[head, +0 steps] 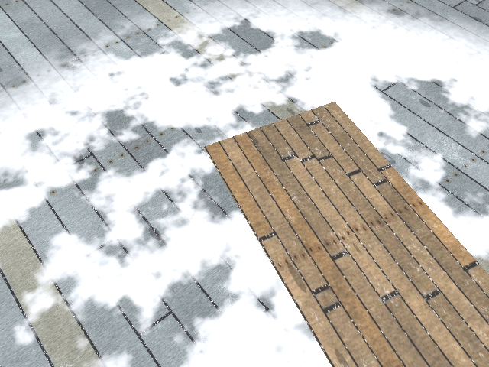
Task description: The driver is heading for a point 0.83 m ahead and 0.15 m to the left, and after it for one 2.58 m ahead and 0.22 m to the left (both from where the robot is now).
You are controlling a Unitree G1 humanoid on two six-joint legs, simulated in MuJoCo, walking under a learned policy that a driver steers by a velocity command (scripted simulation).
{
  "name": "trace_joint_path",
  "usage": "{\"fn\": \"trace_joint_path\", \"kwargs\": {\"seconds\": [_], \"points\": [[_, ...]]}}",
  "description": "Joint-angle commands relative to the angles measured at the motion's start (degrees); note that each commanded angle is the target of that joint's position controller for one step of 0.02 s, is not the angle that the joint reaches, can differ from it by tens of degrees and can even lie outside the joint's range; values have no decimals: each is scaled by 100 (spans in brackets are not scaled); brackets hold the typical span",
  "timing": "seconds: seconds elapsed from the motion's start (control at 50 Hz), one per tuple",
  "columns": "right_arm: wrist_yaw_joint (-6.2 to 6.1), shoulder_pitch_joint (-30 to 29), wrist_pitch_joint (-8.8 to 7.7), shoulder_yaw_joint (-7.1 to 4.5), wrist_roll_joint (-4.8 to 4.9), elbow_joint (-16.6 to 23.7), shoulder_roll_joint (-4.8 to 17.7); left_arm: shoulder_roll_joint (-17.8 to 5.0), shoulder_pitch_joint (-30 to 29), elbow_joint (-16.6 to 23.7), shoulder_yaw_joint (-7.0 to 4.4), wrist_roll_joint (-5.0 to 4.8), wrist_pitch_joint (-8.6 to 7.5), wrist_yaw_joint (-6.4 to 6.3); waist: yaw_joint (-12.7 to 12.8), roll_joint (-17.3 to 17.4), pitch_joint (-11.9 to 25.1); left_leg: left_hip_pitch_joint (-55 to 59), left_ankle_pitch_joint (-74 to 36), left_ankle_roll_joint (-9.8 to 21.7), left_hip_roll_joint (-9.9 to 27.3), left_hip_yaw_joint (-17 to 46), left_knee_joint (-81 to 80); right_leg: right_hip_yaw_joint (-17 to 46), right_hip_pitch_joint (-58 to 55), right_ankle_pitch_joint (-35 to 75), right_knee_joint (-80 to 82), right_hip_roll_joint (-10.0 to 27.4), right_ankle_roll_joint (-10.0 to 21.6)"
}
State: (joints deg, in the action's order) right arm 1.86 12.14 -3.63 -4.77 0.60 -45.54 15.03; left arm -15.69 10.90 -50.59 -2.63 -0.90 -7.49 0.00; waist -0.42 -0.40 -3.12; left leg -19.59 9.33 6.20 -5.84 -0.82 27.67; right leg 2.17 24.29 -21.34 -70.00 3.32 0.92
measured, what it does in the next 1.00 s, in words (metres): walks ahead, turning left: right foot, then left foot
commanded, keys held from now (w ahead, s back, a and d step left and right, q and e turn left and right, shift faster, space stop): w+q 0.90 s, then w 0.04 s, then w+e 0.06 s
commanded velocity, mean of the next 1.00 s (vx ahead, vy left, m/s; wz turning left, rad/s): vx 0.50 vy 0.00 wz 0.57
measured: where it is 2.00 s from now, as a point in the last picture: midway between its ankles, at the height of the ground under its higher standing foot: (160, 249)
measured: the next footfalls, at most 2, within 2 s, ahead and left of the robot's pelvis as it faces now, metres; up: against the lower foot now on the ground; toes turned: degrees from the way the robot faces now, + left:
right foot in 0.34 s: +0.39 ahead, -0.13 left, +0.00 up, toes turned +15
left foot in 0.86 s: +0.56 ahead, +0.22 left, +0.00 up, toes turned +34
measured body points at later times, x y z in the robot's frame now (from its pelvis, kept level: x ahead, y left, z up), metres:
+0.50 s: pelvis +0.29 -0.05 +0.01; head +0.32 -0.05 +0.46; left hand +0.33 +0.25 -0.10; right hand +0.46 -0.29 -0.11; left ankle +0.19 +0.07 -0.64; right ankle +0.35 -0.14 -0.73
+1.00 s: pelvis +0.51 +0.11 +0.00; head +0.54 +0.14 +0.44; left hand +0.44 +0.40 -0.12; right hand +0.79 -0.03 -0.09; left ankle +0.52 +0.20 -0.73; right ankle +0.52 -0.08 -0.64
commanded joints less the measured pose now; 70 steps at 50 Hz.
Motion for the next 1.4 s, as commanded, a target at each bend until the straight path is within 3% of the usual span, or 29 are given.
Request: {"fn": "trace_joint_path", "kwargs": {"seconds": [0.02, 0.14, 0.22, 0.28, 0.32, 0.34, 0.36, 0.38, 0.4, 0.42, 0.46, 0.54, 0.68, 0.76, 0.8, 0.84, 0.86, 0.88, 0.9, 0.92, 0.94, 0.96, 0.98, 1.08, 1.2, 1.3, 1.36, 1.38, 1.4], "points": [[-70, 1, -112, -126, -2, 450, 628, -639, 129, 442, -204, 115, 14, -17, 195, 13, 596, 1131, -1538, 1170, 1552, 2063, -1476, 246, 1063, 361, 607, 375, -161], [-267, 518, -38, -218, 58, 401, 953, -289, -1085, 896, -81, 156, 91, -34, -173, 400, 292, 368, -1196, 744, 979, 1332, -1457, -19, 685, 2342, 3237, -76, -454], [-271, 851, 5, -212, 95, 296, 914, -468, -1548, 1147, -112, 42, 38, 37, -360, 605, 306, 695, -514, 560, 1165, 1811, -1167, 126, 386, 2682, 4032, -275, -364], [-306, 859, 61, -213, 84, 307, 888, -707, -1399, 1162, -188, 55, -69, 78, -209, 774, 349, 1217, -443, 483, 1381, 2336, -651, 251, 168, 1977, 4289, -278, -169], [-346, 635, 80, -154, 41, 432, 721, -945, -493, 924, -327, 52, -140, 68, 315, 812, 751, 1137, -967, 255, 1108, 2311, 191, 203, -1056, 1907, 4540, -232, 110], [-324, 606, 78, -32, -24, 561, 429, -1243, 340, 815, -406, 145, -152, 48, 691, 341, 1485, 593, -597, 55, 753, 1903, 1635, 920, -2437, 1550, 4472, 556, 463], [-319, 1508, 35, 81, 113, 699, 9, -1704, 941, 668, -513, 233, -80, 47, 333, -1541, 2268, -1431, 2100, -372, -110, 1143, 3581, 3453, -4496, 690, 4844, 1983, 1414], [-346, 1674, 33, 19, 228, 623, 586, -1247, 890, 642, -430, 71, -43, 93, 361, -1569, 2185, -2364, 2455, -421, 318, 1200, 4547, 4513, -4568, -715, 5214, 2248, 1518], [-357, 1048, 71, -93, 208, 641, 1014, -786, 572, 776, -307, 49, -7, 76, 532, -868, 1353, -2590, 1895, -453, 564, 1177, 4797, 3562, -3850, -760, 5344, 1935, 1207], [-372, 660, 110, -117, 138, 720, 1035, -671, 248, 811, -254, 101, 49, 67, 470, -465, 846, -2427, 1419, -489, 781, 965, 4689, 2631, -3078, -25, 5404, 1641, 978], [-304, 462, 119, -121, 68, 814, 777, -479, 41, 720, -171, 192, 110, 53, 234, -466, 365, -2056, 989, -530, 1083, 896, 4248, 1635, -2126, 1014, 5644, 1237, 868], [-224, 369, 227, -64, 113, 995, 418, -638, 149, 539, -243, 115, 52, 55, 164, -496, 245, -2097, 630, -589, 1254, 671, 3691, 718, -1874, 1706, 6073, 1185, 1012], [-28, -647, 139, 40, 74, 1382, 277, -963, 315, 397, -325, 87, 132, -18, 447, -327, 32, -2015, -1020, -539, 1202, 240, 1692, -639, -2146, 2639, 6116, 1051, 818], [110, -1160, 141, 53, 99, 1644, 305, -1162, 619, 273, -376, -15, 260, -25, 555, -308, -164, -1930, -741, -355, 1059, -87, 1036, -945, -2680, 3063, 5917, 1263, 710], [145, -1061, 162, -22, 75, 1710, 465, -1318, 592, 278, -422, -67, 334, -47, 354, -437, -18, -1492, -199, -141, 786, -344, 871, -1163, -2922, 4598, 5383, 1308, 601], [125, -145, 205, -220, 57, 1528, 813, -1466, 520, 318, -468, -107, 418, -98, -251, -538, 568, -188, 103, 162, 324, -617, 656, -1397, -2868, 6193, 3933, 1208, 463], [43, 852, 239, -409, 72, 1251, 1134, -1340, 497, 354, -415, -96, 425, -123, -769, -340, 1067, 1356, -273, 393, 177, -490, 328, -1512, -2112, 5763, 2618, 1002, 267], [-93, 1425, 294, -518, 112, 1110, 1618, -729, 736, 499, -213, 202, 379, -91, -702, 896, 1544, 3082, -646, 781, 1394, 1304, 425, -1470, -338, 1731, 706, 584, 27], [-49, 1141, 184, -487, 88, 1346, 1941, -426, 949, 860, -54, 152, 173, -1, -231, 1742, 2443, 4383, 863, 1966, 2552, 4727, -640, -353, 1634, -1436, -964, -532, -163], [3, 1204, 107, -326, 44, 1322, 1338, -1025, 238, 899, -189, -83, 9, 79, -668, 774, 2236, 4189, 1116, 1602, 2485, 4419, -1078, 337, 2246, -972, -1167, -187, -67], [7, 1016, 45, -242, 15, 1231, 1118, -1028, 0, 990, -181, -198, -59, 114, -548, 644, 1458, 3442, 703, 1367, 2320, 3547, -1105, 215, 2363, -437, -809, 31, 39], [3, 601, 13, -170, 13, 1242, 936, -921, 62, 873, -153, -116, -50, 74, -249, 72, 1029, 2540, -23, 1150, 2111, 2814, -1102, 175, 2010, 4, -339, 328, 22], [-11, 256, -7, -97, -21, 1273, 730, -934, 146, 779, -179, -11, 11, 53, -53, 121, 813, 1884, -708, 1029, 1919, 2272, -1169, 168, 1615, 242, 74, 517, -32], [-78, 226, -193, -81, -110, 986, 820, -633, 266, 652, -138, 18, 344, 42, 145, 261, 441, 902, -1690, 953, 1731, 1087, -1786, 93, 1291, 1135, 812, 641, -297], [-190, 313, -206, -41, -164, 671, 823, -392, -540, 862, -64, 10, 281, 143, -189, 277, -5, 1042, -1943, 452, 1465, -100, -1895, -22, 1199, 3040, 2886, 255, -240], [-307, 403, -18, -96, -71, 441, 974, -454, -779, 1173, -92, 50, 236, 370, -261, 460, 126, 1960, -3296, 264, 1786, -323, -1066, -316, 1102, 2563, 3630, -81, -9], [-450, 146, 168, -139, 4, 523, 1081, -854, 256, 1070, -299, 110, 250, 431, 309, 561, 729, 2179, -4624, -48, 1695, -423, 608, -617, 25, 1905, 3994, -553, 291], [-477, 209, 175, -103, -21, 573, 1014, -1161, 793, 994, -422, 123, 245, 353, 574, 210, 1092, 1681, -3850, -355, 1336, -625, 1878, -310, -994, 3218, 4365, -469, 502], [-438, 767, 110, 49, -280, 741, 545, -1690, 990, 1080, -505, 154, 279, 245, 249, -1114, 1837, -39, 146, -750, 663, -637, 3924, 1386, -2875, 6054, 3710, 890, 1218]]}}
